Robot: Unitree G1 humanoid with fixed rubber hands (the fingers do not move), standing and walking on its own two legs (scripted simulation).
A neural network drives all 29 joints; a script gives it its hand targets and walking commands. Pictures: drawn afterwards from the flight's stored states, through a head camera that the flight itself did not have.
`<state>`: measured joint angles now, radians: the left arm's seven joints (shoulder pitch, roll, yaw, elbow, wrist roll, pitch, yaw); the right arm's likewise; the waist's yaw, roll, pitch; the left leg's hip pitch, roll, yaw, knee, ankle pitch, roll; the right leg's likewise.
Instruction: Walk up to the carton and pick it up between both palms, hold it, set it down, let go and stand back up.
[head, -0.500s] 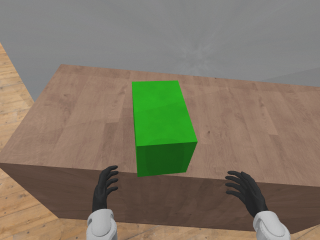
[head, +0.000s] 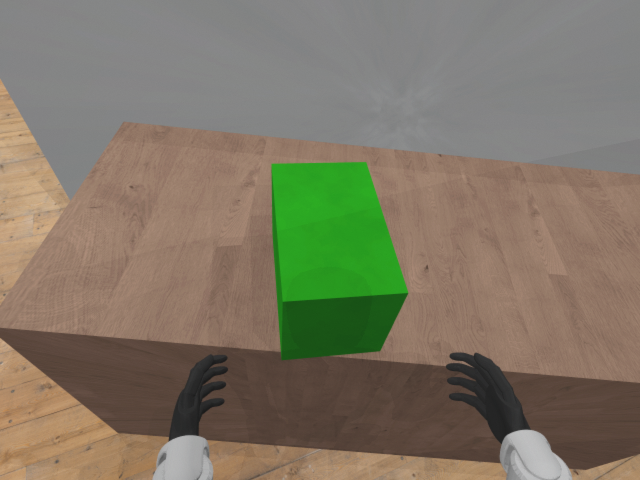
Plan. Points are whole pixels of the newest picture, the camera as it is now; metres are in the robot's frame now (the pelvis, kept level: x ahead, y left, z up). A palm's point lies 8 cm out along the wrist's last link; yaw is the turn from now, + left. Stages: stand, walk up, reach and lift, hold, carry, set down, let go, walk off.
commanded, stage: set down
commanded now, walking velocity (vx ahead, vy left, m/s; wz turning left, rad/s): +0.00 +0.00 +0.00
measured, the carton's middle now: (325, 257) +0.45 +0.00 -0.03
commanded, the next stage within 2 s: let go in 0.82 s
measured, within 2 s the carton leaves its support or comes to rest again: neither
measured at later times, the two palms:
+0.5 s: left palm (163, 448) +0.16 +0.19 -0.06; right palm (492, 438) +0.19 -0.22 -0.04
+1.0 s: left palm (142, 459) +0.15 +0.22 -0.08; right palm (480, 449) +0.18 -0.21 -0.06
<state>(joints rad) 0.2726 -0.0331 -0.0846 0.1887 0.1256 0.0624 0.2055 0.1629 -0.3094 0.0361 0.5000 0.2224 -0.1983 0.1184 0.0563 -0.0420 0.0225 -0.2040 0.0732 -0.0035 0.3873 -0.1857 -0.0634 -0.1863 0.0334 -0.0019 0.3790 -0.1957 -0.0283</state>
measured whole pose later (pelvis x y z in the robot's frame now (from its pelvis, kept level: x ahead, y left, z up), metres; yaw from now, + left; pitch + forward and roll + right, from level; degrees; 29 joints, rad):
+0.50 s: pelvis +0.00 +0.00 +0.00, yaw +0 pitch -1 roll +0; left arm 0.30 0.06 -0.05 0.28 0.11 0.06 0.14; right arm 0.20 -0.25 0.04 0.54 0.14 -0.20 0.08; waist 0.05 -0.04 0.03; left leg -0.18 0.07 0.00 0.39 -0.19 -0.06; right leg -0.16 0.03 0.00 0.38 -0.21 -0.02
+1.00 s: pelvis +0.01 +0.01 +0.00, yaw +0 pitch +0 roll +0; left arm 0.29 0.13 -0.01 0.36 0.10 0.10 0.06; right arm 0.21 -0.21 0.04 0.63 0.04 -0.19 0.02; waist 0.05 -0.04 0.04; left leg -0.18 0.06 0.00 0.39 -0.21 -0.05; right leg -0.16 0.02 0.00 0.38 -0.22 -0.01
